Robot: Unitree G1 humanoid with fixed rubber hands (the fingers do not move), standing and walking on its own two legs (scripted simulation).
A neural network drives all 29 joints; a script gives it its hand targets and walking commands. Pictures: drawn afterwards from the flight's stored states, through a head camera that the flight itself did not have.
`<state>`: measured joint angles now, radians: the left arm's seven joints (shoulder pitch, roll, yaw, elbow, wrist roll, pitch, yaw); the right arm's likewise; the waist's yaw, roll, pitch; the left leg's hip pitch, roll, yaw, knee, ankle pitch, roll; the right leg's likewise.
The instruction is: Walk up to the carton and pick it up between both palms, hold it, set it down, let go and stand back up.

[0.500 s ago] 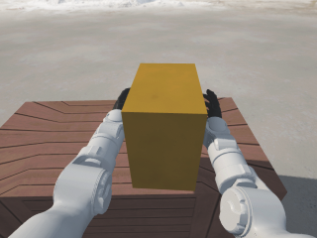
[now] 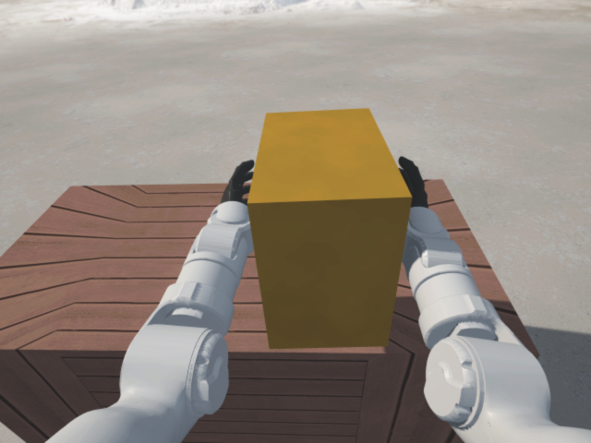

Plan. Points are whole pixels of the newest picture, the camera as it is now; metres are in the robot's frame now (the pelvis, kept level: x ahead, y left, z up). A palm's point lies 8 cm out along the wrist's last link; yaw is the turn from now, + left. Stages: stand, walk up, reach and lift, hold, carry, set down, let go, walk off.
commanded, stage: reach and lift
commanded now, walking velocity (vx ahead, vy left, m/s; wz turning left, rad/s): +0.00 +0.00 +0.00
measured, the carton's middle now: (322, 220) +0.40 -0.01 +0.16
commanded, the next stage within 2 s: hold in 1.08 s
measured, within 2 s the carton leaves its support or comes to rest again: neither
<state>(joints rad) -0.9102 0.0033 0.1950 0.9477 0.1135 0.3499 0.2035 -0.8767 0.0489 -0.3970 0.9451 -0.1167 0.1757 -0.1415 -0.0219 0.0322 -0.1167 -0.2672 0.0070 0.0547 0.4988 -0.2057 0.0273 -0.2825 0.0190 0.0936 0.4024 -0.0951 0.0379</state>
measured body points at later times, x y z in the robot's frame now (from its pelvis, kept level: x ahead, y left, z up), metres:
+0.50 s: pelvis +0.00 -0.01 +0.00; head -0.05 -0.01 +0.45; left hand +0.41 +0.13 +0.19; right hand +0.42 -0.12 +0.19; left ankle +0.04 +0.10 -0.74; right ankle +0.08 -0.14 -0.74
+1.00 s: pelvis +0.00 +0.00 +0.00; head -0.05 -0.01 +0.45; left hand +0.41 +0.13 +0.20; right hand +0.42 -0.13 +0.20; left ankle +0.04 +0.10 -0.74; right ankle +0.08 -0.14 -0.74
